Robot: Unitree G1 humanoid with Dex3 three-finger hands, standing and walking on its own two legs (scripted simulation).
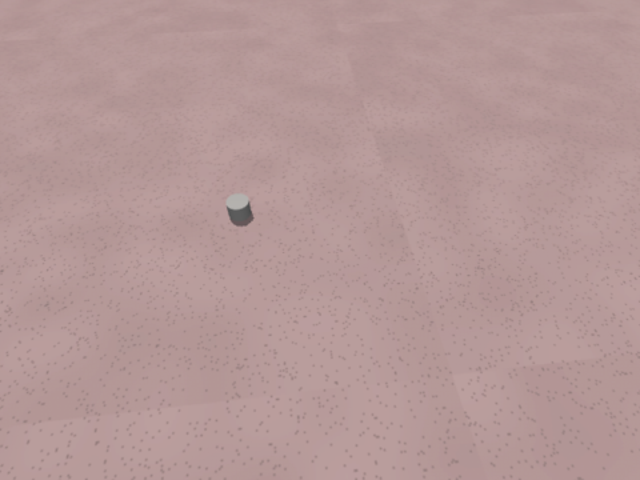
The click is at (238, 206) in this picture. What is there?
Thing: low tin
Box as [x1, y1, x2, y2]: [226, 193, 250, 220]
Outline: 233,194 229,196 226,200 229,216 234,220 243,220 250,214 248,199 243,194
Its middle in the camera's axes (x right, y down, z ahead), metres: -0.35 -0.15 +1.69
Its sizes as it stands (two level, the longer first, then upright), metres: 0.097 0.097 0.073
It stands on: the floor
